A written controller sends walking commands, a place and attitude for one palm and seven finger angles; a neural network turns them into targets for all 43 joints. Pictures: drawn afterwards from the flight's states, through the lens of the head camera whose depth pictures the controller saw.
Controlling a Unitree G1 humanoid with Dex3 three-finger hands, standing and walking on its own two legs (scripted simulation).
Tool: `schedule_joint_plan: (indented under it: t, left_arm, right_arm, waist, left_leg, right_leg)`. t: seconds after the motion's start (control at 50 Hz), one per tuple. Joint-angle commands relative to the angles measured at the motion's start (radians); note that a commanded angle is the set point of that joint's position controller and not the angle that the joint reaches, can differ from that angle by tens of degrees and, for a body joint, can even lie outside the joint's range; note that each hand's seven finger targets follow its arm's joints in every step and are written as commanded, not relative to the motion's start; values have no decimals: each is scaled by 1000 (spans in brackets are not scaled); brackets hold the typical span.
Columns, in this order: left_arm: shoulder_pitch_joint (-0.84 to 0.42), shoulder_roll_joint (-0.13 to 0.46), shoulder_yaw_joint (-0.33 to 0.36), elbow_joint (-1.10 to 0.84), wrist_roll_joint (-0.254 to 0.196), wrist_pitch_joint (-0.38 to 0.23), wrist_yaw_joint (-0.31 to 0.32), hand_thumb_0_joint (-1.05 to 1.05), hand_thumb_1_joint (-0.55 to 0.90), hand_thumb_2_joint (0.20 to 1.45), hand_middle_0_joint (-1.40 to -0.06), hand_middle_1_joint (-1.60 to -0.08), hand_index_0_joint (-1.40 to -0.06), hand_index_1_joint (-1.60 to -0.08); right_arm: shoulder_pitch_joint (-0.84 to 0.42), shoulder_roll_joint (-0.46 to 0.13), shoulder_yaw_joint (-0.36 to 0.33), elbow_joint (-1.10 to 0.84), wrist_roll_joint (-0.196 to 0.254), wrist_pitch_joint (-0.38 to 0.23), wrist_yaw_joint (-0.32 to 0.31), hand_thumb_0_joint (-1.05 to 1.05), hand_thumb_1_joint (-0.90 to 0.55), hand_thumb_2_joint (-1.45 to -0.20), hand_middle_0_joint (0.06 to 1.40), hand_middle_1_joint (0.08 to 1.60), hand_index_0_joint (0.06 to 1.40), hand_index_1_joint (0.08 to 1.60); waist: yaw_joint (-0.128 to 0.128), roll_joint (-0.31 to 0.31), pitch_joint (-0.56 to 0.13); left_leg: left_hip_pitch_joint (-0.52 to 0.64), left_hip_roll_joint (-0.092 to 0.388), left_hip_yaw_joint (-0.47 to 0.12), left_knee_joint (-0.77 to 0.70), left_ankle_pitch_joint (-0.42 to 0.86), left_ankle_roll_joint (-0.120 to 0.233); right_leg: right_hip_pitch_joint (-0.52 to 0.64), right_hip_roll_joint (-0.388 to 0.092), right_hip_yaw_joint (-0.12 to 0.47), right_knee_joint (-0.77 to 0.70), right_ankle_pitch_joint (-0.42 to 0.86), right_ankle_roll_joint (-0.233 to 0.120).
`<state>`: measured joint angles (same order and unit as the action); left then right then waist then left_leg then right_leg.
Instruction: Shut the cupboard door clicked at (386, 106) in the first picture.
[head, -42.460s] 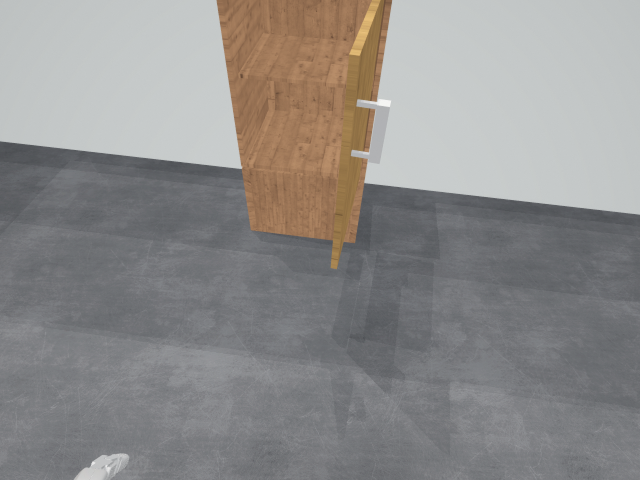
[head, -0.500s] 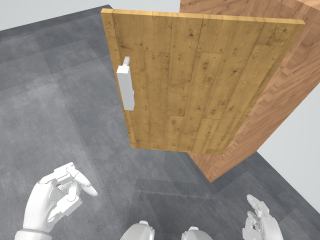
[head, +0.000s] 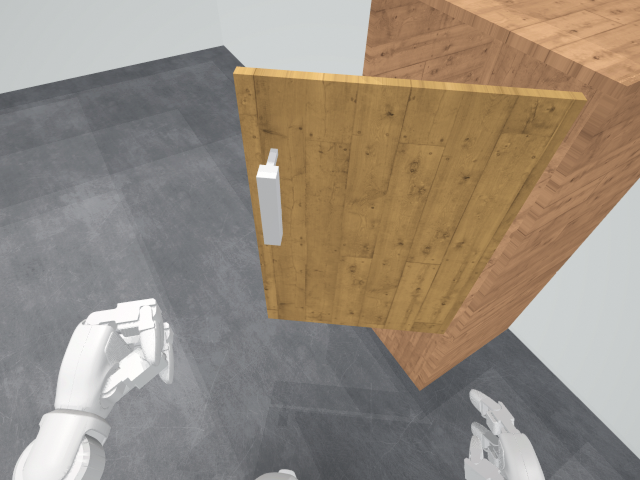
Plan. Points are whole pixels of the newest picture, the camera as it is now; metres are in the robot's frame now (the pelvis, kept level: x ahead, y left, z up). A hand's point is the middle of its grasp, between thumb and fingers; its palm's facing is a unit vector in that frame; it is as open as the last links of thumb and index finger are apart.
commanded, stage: raise the hand and make a fist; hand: left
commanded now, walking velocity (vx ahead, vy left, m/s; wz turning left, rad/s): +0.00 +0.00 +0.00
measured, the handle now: (273, 197) +0.48 +0.11 +0.08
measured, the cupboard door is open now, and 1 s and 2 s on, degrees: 53 53 53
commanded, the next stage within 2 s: bring the fist close to the handle in 0.40 s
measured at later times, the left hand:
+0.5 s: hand (199, 366) +0.22 +0.15 +0.08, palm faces -0.02 -1.00 -0.04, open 3.1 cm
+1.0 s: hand (239, 299) +0.30 +0.13 +0.08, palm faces +0.01 -1.00 -0.02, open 3.1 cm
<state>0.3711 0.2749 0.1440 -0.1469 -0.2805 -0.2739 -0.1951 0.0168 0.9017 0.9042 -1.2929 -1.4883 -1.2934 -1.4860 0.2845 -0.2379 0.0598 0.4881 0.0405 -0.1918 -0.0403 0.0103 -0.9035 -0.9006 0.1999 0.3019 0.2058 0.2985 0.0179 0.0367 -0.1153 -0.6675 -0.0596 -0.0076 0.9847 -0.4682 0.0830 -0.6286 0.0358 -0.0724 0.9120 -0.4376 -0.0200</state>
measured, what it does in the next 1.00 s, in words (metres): stands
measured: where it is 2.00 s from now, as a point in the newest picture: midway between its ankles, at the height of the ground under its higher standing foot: outside the picture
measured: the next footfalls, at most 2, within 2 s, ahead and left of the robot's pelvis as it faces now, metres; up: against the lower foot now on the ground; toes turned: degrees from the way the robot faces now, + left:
none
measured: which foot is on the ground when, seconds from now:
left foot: down 0.00-1.00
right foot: down 0.00-1.00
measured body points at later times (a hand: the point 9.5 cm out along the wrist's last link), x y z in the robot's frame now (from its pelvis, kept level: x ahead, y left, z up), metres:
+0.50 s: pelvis +0.00 -0.03 +0.00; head +0.02 -0.03 +0.45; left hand +0.22 +0.21 +0.08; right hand +0.18 -0.26 -0.07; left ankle +0.01 +0.06 -0.68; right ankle +0.01 -0.12 -0.68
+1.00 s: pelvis +0.00 -0.03 +0.00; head +0.04 -0.04 +0.45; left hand +0.29 +0.18 +0.09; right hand +0.16 -0.27 -0.08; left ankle +0.01 +0.06 -0.68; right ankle +0.01 -0.12 -0.68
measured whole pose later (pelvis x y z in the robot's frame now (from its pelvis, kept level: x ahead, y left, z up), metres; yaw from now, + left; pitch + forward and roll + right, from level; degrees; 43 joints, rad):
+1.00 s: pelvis +0.00 -0.03 +0.00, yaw -1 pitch +9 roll -1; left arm 0.05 0.21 0.10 0.14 -0.24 -0.24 -0.11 0.01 0.90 0.90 -1.30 -1.50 -1.30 -1.50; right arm 0.28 -0.25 0.04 0.54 0.05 -0.14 -0.03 0.01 -0.91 -0.90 0.20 0.30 0.20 0.30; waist -0.01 0.04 -0.10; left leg -0.64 -0.04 0.00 0.94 -0.45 0.05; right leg -0.63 0.05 -0.06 0.91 -0.44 -0.06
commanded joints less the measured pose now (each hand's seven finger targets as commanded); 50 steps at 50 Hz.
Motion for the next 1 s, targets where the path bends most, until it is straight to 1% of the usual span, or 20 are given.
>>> schedule_joint_plan:
  t: [0.0,0.06,0.1,0.12,0.2,0.22,0.28,0.34,0.42,0.48,0.6,0.68,0.72,0.74,0.82,0.86,0.88,0.92,0.96,0.98]
  left_arm:
    - [-73,71,39,-122,-17,-30,-22,0,900,900,-1300,-1500,-1300,-1500]
    - [-40,63,36,-59,-26,29,-59,0,900,900,-1300,-1500,-1300,-1500]
    - [-74,85,52,-88,-32,38,-66,0,900,900,-1300,-1500,-1300,-1500]
    - [-89,116,82,-115,-35,28,-56,0,900,900,-1300,-1500,-1300,-1500]
    - [-145,132,108,-224,-33,-56,-9,0,900,900,-1300,-1500,-1300,-1500]
    - [-148,153,126,-229,-33,-75,5,0,900,900,-1300,-1500,-1300,-1500]
    - [-118,100,74,-177,-21,-103,7,0,900,900,-1300,-1500,-1300,-1500]
    - [-80,81,37,-129,-13,-74,-21,0,900,900,-1300,-1500,-1300,-1500]
    - [-58,114,66,-113,-26,-19,-46,0,900,900,-1300,-1500,-1300,-1500]
    - [-110,121,89,-157,-41,-26,-34,0,900,900,-1300,-1500,-1300,-1500]
    - [-335,89,35,-99,-13,-84,11,0,900,900,-1300,-1500,-1300,-1500]
    - [-309,65,-14,-52,5,-46,-6,0,900,900,-1300,-1500,-1300,-1500]
    - [-312,88,5,-23,12,-9,-3,0,900,900,-1300,-1500,-1300,-1500]
    - [-330,65,-18,-28,16,5,0,0,900,900,-1300,-1500,-1300,-1500]
    - [-406,120,71,13,13,16,57,0,900,900,-1300,-1500,-1300,-1500]
    - [-494,95,59,42,18,-5,79,0,900,900,-1300,-1500,-1300,-1500]
    - [-491,75,48,44,20,-18,86,0,900,900,-1300,-1500,-1300,-1500]
    - [-531,66,21,49,34,-39,94,0,900,900,-1300,-1500,-1300,-1500]
    - [-557,5,-54,65,49,-50,84,0,900,900,-1300,-1500,-1300,-1500]
    - [-552,10,-53,75,51,-52,80,0,900,900,-1300,-1500,-1300,-1500]
  right_arm:
    - [-53,-146,-70,-135,10,-51,-5,0,-900,-900,200,300,200,300]
    - [-51,-155,-75,-145,16,-46,-5,0,-900,-900,200,300,200,300]
    - [-65,-156,-75,-155,15,-48,-9,0,-900,-900,200,300,200,300]
    - [-68,-158,-77,-155,11,-49,-11,0,-900,-900,200,300,200,300]
    - [-75,-138,-72,-155,1,-56,-10,0,-900,-900,200,300,200,300]
    - [-70,-139,-71,-146,-3,-56,-9,0,-900,-900,200,300,200,300]
    - [-75,-135,-70,-134,0,-57,-1,0,-900,-900,200,300,200,300]
    - [-69,-142,-75,-133,6,-52,2,0,-900,-900,200,300,200,300]
    - [-65,-149,-78,-147,10,-41,-5,0,-900,-900,200,300,200,300]
    - [-78,-140,-72,-158,8,-36,-11,0,-900,-900,200,300,200,300]
    - [-85,-135,-66,-111,6,-48,-15,0,-900,-900,200,300,200,300]
    - [-72,-139,-70,-115,13,-45,-7,0,-900,-900,200,300,200,300]
    - [-63,-145,-72,-115,14,-34,-6,0,-900,-900,200,300,200,300]
    - [-71,-140,-69,-124,14,-29,-5,0,-900,-900,200,300,200,300]
    - [-82,-136,-66,-120,7,-4,-6,0,-900,-900,200,300,200,300]
    - [-91,-129,-63,-107,8,3,-3,0,-900,-900,200,300,200,300]
    - [-91,-125,-64,-106,7,3,0,0,-900,-900,200,300,200,300]
    - [-86,-130,-68,-96,5,4,3,0,-900,-900,200,300,200,300]
    - [-73,-129,-71,-86,5,1,10,0,-900,-900,200,300,200,300]
    - [-66,-131,-76,-79,6,1,12,0,-900,-900,200,300,200,300]
  waist:
    - [-13,41,-110]
    - [-7,-29,-99]
    - [-2,-30,-97]
    - [2,-30,-112]
    - [9,35,-173]
    - [9,19,-169]
    - [-9,50,-128]
    - [-17,38,-124]
    - [-9,-32,-133]
    - [-5,-39,-134]
    - [-49,-18,-101]
    - [-27,16,-168]
    - [-20,-15,-195]
    - [-19,-21,-203]
    - [-5,-71,-175]
    - [-18,-64,-154]
    - [-10,-44,-161]
    - [-18,-24,-183]
    - [-33,-4,-208]
    - [-31,4,-218]
  left_leg:
    - [151,82,-154,-252,241,-113]
    - [107,69,-122,-244,227,-94]
    - [95,61,-112,-247,187,-86]
    - [93,57,-105,-237,191,-80]
    - [124,53,-86,-216,236,-76]
    - [109,53,-89,-209,241,-75]
    - [84,53,-80,-197,189,-70]
    - [69,50,-73,-188,180,-63]
    - [41,44,-61,-168,199,-52]
    - [32,42,-55,-164,182,-52]
    - [9,50,-60,-131,129,-50]
    - [39,45,-54,-149,171,-48]
    - [50,46,-56,-155,207,-45]
    - [54,45,-52,-159,216,-43]
    - [31,44,-45,-172,207,-48]
    - [31,44,-40,-179,199,-51]
    - [41,44,-37,-180,201,-51]
    - [65,47,-41,-179,229,-49]
    - [102,51,-44,-178,257,-48]
    - [113,52,-46,-176,264,-49]
  right_leg:
    - [44,5,0,-97,176,-26]
    - [85,0,7,-122,197,-22]
    - [99,-4,17,-134,173,-22]
    - [119,-5,29,-137,173,-25]
    - [131,-6,43,-116,203,-28]
    - [137,-3,49,-112,207,-31]
    - [94,-6,57,-116,164,-27]
    - [101,-12,67,-128,162,-24]
    - [150,-20,99,-151,184,-15]
    - [162,-29,121,-164,150,-10]
    - [76,-27,133,-154,75,-9]
    - [129,-34,131,-150,140,-10]
    - [162,-33,125,-147,194,-6]
    - [171,-36,124,-146,214,-2]
    - [195,-40,135,-161,206,-1]
    - [182,-42,137,-164,199,-1]
    - [181,-41,133,-160,204,-3]
    - [175,-35,117,-142,244,-8]
    - [153,-31,98,-124,281,-9]
    - [148,-30,94,-122,290,-10]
